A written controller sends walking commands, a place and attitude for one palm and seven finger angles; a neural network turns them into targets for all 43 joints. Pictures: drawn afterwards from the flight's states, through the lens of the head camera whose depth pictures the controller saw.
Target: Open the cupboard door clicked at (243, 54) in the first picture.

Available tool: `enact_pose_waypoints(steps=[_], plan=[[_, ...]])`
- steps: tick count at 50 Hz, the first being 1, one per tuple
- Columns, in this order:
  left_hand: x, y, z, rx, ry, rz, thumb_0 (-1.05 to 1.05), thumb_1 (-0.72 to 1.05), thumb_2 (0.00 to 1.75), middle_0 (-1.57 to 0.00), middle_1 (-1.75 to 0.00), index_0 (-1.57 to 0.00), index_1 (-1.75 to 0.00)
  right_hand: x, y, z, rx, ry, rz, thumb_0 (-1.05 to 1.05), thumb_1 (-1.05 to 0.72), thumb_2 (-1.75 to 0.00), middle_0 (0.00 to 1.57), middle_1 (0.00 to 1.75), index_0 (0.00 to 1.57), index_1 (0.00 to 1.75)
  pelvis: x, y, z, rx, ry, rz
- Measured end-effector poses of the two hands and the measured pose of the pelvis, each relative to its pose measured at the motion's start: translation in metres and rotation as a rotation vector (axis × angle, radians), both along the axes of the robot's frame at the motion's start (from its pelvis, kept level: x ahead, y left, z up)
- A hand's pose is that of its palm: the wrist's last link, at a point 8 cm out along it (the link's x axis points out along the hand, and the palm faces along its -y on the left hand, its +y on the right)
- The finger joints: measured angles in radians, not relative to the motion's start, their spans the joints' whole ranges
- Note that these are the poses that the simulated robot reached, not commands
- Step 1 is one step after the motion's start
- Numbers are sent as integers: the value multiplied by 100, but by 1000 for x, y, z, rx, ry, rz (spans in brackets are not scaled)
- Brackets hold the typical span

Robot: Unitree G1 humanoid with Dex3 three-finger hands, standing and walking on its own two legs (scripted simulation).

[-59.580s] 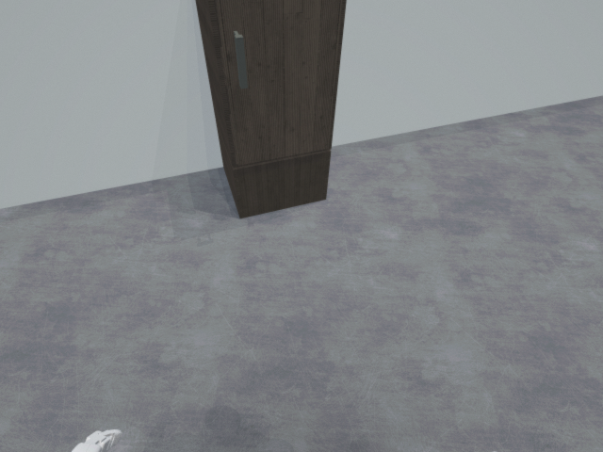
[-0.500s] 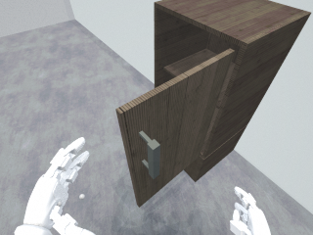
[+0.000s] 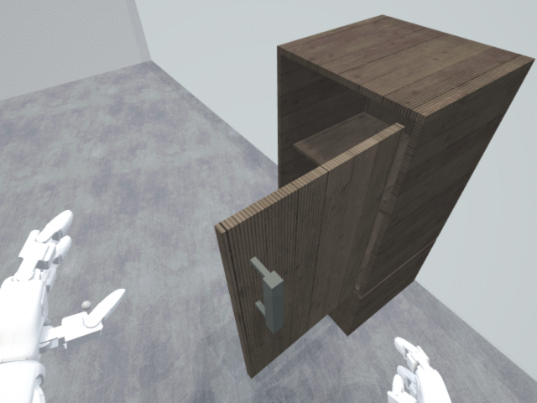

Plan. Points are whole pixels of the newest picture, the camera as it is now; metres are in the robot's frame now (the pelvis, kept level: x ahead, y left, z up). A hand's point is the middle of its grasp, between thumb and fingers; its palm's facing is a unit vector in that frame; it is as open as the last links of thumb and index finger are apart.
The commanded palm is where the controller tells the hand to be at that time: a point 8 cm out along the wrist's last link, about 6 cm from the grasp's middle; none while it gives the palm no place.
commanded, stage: draw the hand back to the body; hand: left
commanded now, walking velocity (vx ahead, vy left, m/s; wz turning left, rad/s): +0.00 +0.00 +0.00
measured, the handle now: (266, 295) +0.30 +0.05 -0.02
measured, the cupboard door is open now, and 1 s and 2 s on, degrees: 92 92 92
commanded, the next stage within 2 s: step back with the hand held close in 0.56 s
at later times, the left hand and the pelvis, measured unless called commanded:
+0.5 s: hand (77, 297) +0.18 +0.24 +0.16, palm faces +0.43 -0.80 -0.41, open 7.5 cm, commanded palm +0.13 +0.28 +0.18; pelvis +0.00 -0.02 +0.01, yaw -1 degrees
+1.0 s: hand (70, 309) +0.17 +0.24 +0.15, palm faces +0.31 -0.79 -0.53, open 7.4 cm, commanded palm +0.11 +0.29 +0.18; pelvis -0.04 -0.01 +0.01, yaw -1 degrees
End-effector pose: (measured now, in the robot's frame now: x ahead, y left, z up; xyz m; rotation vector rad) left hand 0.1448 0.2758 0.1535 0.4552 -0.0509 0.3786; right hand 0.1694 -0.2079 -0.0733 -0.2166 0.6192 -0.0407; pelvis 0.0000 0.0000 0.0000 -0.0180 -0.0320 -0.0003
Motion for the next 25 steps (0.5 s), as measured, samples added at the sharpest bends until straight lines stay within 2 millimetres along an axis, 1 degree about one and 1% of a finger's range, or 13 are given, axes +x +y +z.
enact_pose_waypoints(steps=[11, 13, 15, 21, 25], plan=[[0, 13, 36, 72, -111, 62, 1, 66, 80, -20, -30, -21, -30, 9, -19, 8, -23, 5, -5, 2, -90, -90, 20, 30, 20, 30, 1, -10, 7, 5, -36, -4], [-1, 14, 40, 76, -125, 72, 1, 72, 83, -20, -30, -21, -30, 10, -21, 8, -20, 7, -7, 2, -90, -90, 20, 30, 20, 30, 0, -12, 8, 5, -40, -5], [-1, 13, 38, 67, -122, 76, 1, 77, 85, -20, -30, -21, -30, 9, -24, 7, -15, 11, -10, 2, -90, -90, 20, 30, 20, 30, -1, -13, 8, 6, -42, -6], [-2, 1, 22, 20, -67, 56, 1, 85, 88, -20, -30, -21, -30, 3, -29, 5, -15, 33, -18, 2, -90, -90, 20, 30, 20, 30, -4, -18, 9, 9, -48, -9], [-6, -3, 21, 21, -60, 49, 1, 87, 89, -21, -30, -21, -30, -2, -32, 4, -18, 38, -24, 2, -90, -90, 20, 30, 20, 30, -5, -22, 10, 8, -54, -10]])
